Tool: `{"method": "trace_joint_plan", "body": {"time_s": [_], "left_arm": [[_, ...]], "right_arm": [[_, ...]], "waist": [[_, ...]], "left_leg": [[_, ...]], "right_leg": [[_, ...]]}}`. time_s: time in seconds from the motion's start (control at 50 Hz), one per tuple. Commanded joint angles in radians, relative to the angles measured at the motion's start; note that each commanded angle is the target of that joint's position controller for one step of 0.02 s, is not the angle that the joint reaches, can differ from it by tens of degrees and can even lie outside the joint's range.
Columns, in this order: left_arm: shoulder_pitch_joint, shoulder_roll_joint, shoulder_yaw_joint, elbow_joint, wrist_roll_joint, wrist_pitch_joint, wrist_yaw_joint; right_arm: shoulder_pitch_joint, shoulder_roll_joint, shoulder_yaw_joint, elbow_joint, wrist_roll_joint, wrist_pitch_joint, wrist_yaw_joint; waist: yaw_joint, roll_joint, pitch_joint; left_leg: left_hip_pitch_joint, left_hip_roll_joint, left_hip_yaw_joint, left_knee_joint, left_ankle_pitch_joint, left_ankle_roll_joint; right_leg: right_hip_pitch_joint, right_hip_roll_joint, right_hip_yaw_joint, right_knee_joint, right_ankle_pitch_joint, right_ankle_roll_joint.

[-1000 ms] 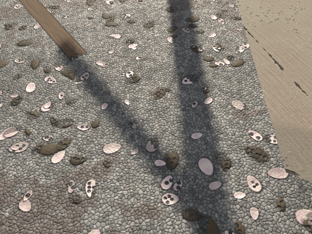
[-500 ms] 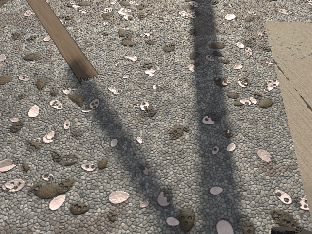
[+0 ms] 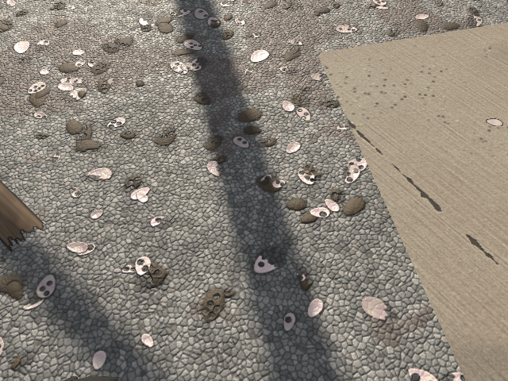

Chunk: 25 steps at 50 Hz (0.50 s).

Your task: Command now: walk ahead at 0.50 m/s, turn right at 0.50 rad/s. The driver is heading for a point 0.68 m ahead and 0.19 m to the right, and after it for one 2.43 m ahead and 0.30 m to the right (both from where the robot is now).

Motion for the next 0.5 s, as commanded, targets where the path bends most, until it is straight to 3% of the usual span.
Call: {"method": "trace_joint_plan", "body": {"time_s": [0.02, 0.04, 0.06, 0.08, 0.1, 0.12, 0.14, 0.18, 0.24, 0.3, 0.34, 0.4, 0.44, 0.46, 0.48, 0.5], "left_arm": [[0.334, 0.329, 0.107, 0.005, -0.010, 0.001, 0.023], [0.363, 0.239, 0.082, -0.012, -0.005, -0.007, 0.024], [0.324, 0.199, 0.070, -0.012, 0.003, -0.014, 0.026], [0.264, 0.183, 0.065, -0.023, 0.003, -0.018, 0.027], [0.201, 0.158, 0.058, -0.039, 0.007, -0.018, 0.028], [0.167, 0.138, 0.048, -0.058, 0.019, -0.018, 0.032], [0.153, 0.144, 0.050, -0.065, 0.020, -0.017, 0.035], [0.158, 0.155, 0.053, -0.065, 0.009, -0.019, 0.045], [0.201, 0.190, 0.064, -0.054, 0.002, -0.015, 0.064], [0.245, 0.193, 0.067, -0.040, -0.001, -0.005, 0.071], [0.277, 0.190, 0.068, -0.024, -0.006, -0.001, 0.071], [0.287, 0.177, 0.068, -0.017, -0.007, 0.008, 0.077], [0.265, 0.170, 0.067, -0.024, -0.004, 0.016, 0.079], [0.257, 0.139, 0.055, -0.032, 0.000, 0.016, 0.076], [0.260, 0.082, 0.033, -0.051, 0.014, 0.013, 0.072], [0.403, 0.024, 0.015, -0.078, -0.015, 0.004, 0.071]], "right_arm": [[0.072, -0.011, 0.021, -0.130, -0.036, -0.039, 0.008], [-0.024, -0.101, 0.005, -0.132, 0.000, -0.081, 0.028], [-0.113, -0.138, -0.004, -0.166, 0.033, -0.105, 0.038], [-0.140, -0.126, 0.000, -0.172, 0.024, -0.117, 0.035], [-0.147, -0.130, -0.007, -0.166, 0.001, -0.116, 0.028], [-0.128, -0.132, -0.013, -0.165, -0.008, -0.104, 0.027], [-0.112, -0.127, -0.014, -0.169, -0.011, -0.092, 0.027], [-0.113, -0.103, -0.011, -0.175, -0.020, -0.073, 0.024], [-0.228, -0.068, 0.001, -0.214, -0.025, -0.066, 0.021], [-0.324, -0.051, 0.009, -0.245, -0.012, -0.072, 0.030], [-0.362, -0.067, 0.004, -0.266, -0.002, -0.077, 0.035], [-0.358, -0.108, -0.011, -0.274, 0.002, -0.090, 0.044], [-0.277, -0.129, -0.025, -0.255, 0.002, -0.101, 0.043], [-0.182, -0.154, -0.040, -0.234, -0.007, -0.106, 0.037], [-0.036, -0.206, -0.054, -0.222, -0.023, -0.108, 0.029], [0.055, -0.282, -0.075, -0.186, -0.029, -0.092, 0.031]], "waist": [[0.083, -0.263, -0.327], [0.158, -0.152, -0.390], [0.165, -0.109, -0.252], [0.126, -0.011, -0.171], [0.088, 0.023, -0.114], [0.053, 0.008, -0.097], [0.034, -0.017, -0.088], [0.023, -0.015, -0.065], [0.058, -0.025, -0.034], [0.102, -0.057, -0.030], [0.115, -0.069, -0.025], [0.098, -0.089, -0.029], [0.050, -0.117, -0.049], [0.003, -0.106, -0.112], [-0.057, -0.011, -0.248], [0.004, 0.331, -0.366]], "left_leg": [[-0.705, -0.080, -0.119, 0.837, -0.052, 0.002], [-0.823, -0.060, -0.311, 0.935, -0.099, 0.021], [-0.890, -0.011, -0.311, 0.913, -0.005, 0.045], [-0.857, 0.032, -0.304, 0.827, 0.078, 0.052], [-0.797, 0.060, -0.298, 0.738, 0.123, 0.043], [-0.732, 0.077, -0.304, 0.706, 0.153, 0.033], [-0.698, 0.078, -0.302, 0.668, 0.157, 0.014], [-0.679, 0.076, -0.278, 0.567, 0.194, -0.024], [-0.663, 0.042, -0.260, 0.335, 0.398, -0.055], [-0.575, -0.008, -0.251, 0.143, 0.572, -0.054], [-0.556, -0.021, -0.270, 0.088, 0.586, -0.046], [-0.542, -0.023, -0.304, 0.025, 0.497, -0.017], [-0.438, -0.029, -0.284, -0.010, 0.429, 0.018], [-0.280, -0.005, -0.288, -0.031, 0.429, 0.051], [-0.025, 0.154, -0.436, -0.009, 0.371, 0.113], [0.293, 0.375, -0.899, -0.092, 0.159, 0.281]], "right_leg": [[0.880, -0.305, 0.744, -0.152, -0.195, -0.306], [0.930, -0.330, 0.853, -0.251, -0.266, -0.309], [0.834, -0.299, 0.702, -0.267, -0.191, -0.261], [0.688, -0.255, 0.586, -0.272, -0.091, -0.229], [0.556, -0.221, 0.505, -0.289, 0.018, -0.209], [0.469, -0.199, 0.465, -0.317, 0.089, -0.210], [0.413, -0.192, 0.453, -0.335, 0.136, -0.222], [0.333, -0.164, 0.380, -0.353, 0.193, -0.217], [0.271, -0.106, 0.308, -0.357, 0.168, -0.173], [0.241, -0.077, 0.298, -0.341, 0.062, -0.125], [0.272, -0.095, 0.344, -0.314, 0.013, -0.115], [0.373, -0.133, 0.436, -0.225, -0.014, -0.098], [0.389, -0.129, 0.468, -0.149, 0.032, -0.078], [0.360, -0.080, 0.439, -0.039, 0.073, -0.049], [0.242, -0.017, 0.358, 0.227, -0.047, -0.012], [-0.120, 0.119, 0.226, 0.549, -0.496, 0.058]]}}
